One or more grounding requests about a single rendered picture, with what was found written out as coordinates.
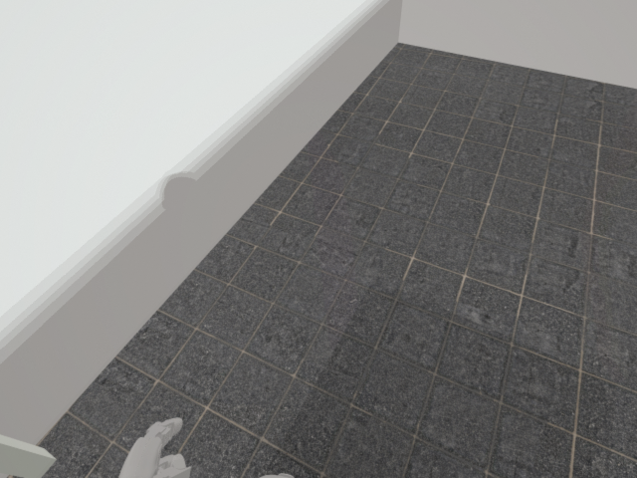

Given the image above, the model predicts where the robot left hand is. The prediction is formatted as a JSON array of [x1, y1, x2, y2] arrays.
[[118, 417, 191, 478]]

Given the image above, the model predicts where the panel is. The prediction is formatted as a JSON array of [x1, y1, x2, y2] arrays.
[[0, 434, 57, 478]]

